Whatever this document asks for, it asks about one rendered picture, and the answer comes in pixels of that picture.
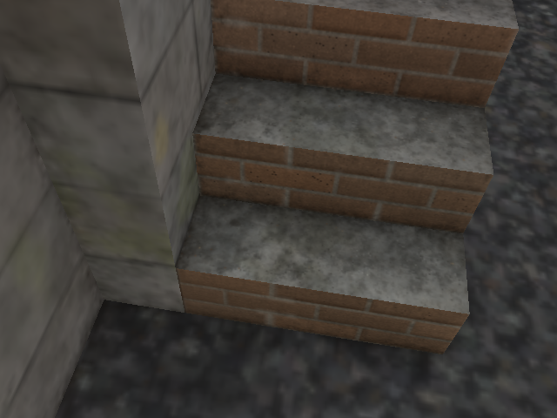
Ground stairs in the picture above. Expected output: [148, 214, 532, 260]
[176, 0, 519, 354]

